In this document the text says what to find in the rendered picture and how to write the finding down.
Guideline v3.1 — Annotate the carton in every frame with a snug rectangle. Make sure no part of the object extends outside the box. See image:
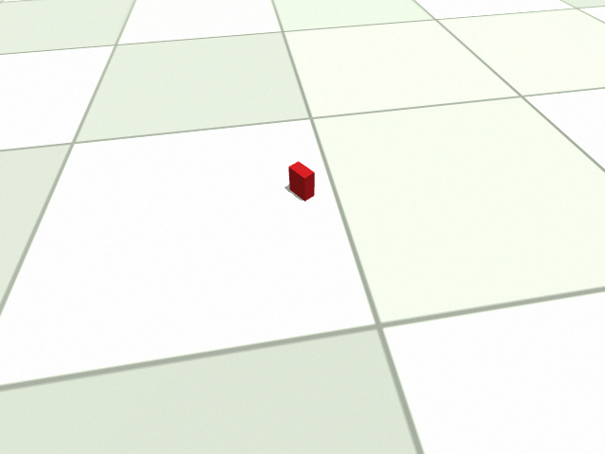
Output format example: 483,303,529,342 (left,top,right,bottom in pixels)
288,162,315,201

